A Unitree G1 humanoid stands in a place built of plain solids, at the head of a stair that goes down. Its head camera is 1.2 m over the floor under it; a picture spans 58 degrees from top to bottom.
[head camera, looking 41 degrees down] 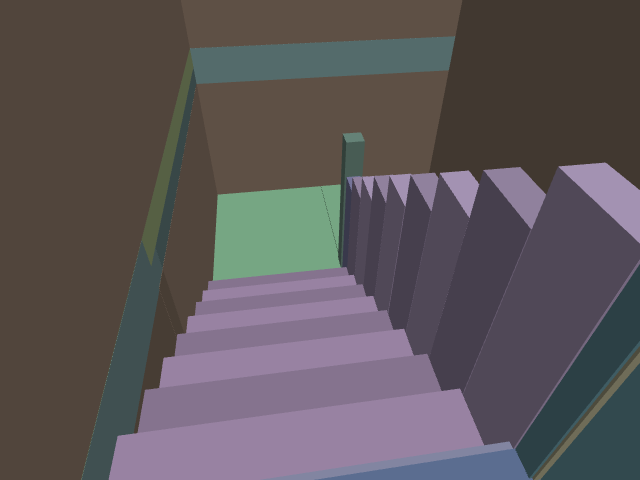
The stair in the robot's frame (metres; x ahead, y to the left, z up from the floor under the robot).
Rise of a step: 0.17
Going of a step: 0.26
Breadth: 1.14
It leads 8 degrees to the left of straight ahead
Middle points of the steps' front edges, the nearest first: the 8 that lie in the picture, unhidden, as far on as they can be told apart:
0.71 0.08 -0.17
0.97 0.12 -0.34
1.23 0.15 -0.51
1.48 0.19 -0.68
1.74 0.23 -0.85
2.00 0.27 -1.02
2.26 0.30 -1.19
2.51 0.34 -1.35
